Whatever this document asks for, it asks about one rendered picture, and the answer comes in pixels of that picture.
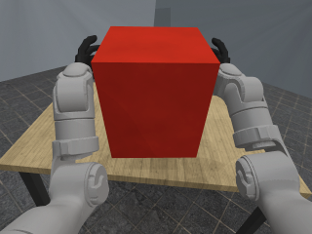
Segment carton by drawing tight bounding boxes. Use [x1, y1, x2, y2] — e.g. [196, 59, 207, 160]
[91, 26, 220, 158]

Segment left robot upper arm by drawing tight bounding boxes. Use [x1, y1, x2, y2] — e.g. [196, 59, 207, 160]
[0, 162, 109, 234]

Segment robot left forearm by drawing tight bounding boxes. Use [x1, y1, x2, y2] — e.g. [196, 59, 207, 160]
[49, 62, 99, 198]

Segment right robot upper arm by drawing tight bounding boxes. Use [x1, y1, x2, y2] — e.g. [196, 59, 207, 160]
[235, 150, 312, 234]

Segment robot right forearm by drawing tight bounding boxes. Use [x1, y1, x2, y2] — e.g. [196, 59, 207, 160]
[213, 63, 300, 189]

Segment robot left hand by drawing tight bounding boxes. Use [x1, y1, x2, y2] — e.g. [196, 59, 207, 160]
[74, 35, 100, 79]

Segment table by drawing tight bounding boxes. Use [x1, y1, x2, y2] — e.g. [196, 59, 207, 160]
[0, 82, 312, 234]

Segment robot right hand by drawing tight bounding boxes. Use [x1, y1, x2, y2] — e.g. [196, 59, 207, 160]
[211, 38, 230, 64]

